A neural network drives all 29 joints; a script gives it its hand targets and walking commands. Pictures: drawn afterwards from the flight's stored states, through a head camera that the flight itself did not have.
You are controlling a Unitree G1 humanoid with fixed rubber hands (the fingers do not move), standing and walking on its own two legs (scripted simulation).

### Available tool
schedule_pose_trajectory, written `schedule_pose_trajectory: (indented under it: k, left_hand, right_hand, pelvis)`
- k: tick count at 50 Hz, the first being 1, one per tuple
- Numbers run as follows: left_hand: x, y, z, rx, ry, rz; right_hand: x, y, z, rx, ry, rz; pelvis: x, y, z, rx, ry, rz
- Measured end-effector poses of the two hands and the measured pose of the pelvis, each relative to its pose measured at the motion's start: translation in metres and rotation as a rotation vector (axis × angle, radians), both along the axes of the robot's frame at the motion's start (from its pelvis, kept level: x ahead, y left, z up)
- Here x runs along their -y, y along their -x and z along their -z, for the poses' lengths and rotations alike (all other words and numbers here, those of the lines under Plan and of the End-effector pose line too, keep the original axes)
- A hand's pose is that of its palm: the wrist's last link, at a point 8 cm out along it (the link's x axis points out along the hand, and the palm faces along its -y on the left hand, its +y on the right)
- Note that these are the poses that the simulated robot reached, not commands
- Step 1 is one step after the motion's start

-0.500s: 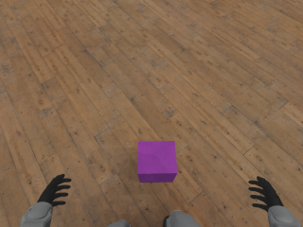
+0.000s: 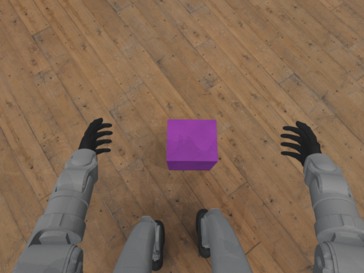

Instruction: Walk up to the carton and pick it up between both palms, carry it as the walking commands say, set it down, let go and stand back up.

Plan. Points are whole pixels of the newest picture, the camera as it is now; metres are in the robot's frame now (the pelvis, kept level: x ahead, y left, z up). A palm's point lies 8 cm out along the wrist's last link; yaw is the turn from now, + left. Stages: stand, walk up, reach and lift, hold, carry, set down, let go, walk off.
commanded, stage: reach and lift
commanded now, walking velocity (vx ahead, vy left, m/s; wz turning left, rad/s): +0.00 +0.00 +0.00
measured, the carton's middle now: (190, 147) +0.50 -0.06 -0.58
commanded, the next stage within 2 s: none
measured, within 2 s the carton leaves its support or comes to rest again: neither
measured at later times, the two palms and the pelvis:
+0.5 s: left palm (119, 109) +0.50 +0.15 -0.13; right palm (273, 112) +0.48 -0.26 -0.13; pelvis +0.00 -0.02 -0.03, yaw +2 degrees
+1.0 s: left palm (130, 118) +0.51 +0.14 -0.22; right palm (255, 118) +0.49 -0.24 -0.22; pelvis -0.01 -0.01 -0.10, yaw +2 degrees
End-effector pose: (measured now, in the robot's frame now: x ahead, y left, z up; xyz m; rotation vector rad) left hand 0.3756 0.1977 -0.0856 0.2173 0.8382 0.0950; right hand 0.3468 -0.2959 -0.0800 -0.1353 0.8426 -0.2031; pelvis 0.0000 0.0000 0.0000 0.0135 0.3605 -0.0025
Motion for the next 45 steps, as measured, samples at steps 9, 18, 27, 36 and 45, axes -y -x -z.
schedule_pose_trajectory:
  k: [9,18,27,36,45]
  left_hand:
    - [0.021,-0.049,0.018,0.068,0.038,-0.010]
    - [0.041,-0.092,0.035,0.135,0.084,-0.024]
    - [0.053,-0.127,0.048,0.198,0.122,-0.036]
    - [0.054,-0.135,0.063,0.217,0.132,-0.041]
    - [0.059,-0.130,0.100,0.191,0.129,-0.044]
  right_hand:
    - [-0.015,-0.048,0.028,0.052,-0.030,-0.007]
    - [-0.029,-0.094,0.047,0.119,-0.055,-0.005]
    - [-0.043,-0.138,0.056,0.195,-0.075,-0.009]
    - [-0.055,-0.153,0.070,0.211,-0.081,-0.027]
    - [-0.058,-0.148,0.106,0.184,-0.091,-0.013]
  pelvis:
    - [0.013,0.005,0.012,-0.134,-0.015,-0.007]
    - [0.022,0.000,0.024,-0.256,-0.024,-0.010]
    - [0.023,-0.001,0.036,-0.352,-0.022,-0.015]
    - [0.020,-0.001,0.041,-0.420,-0.011,-0.024]
    - [0.015,0.004,0.067,-0.463,0.000,-0.027]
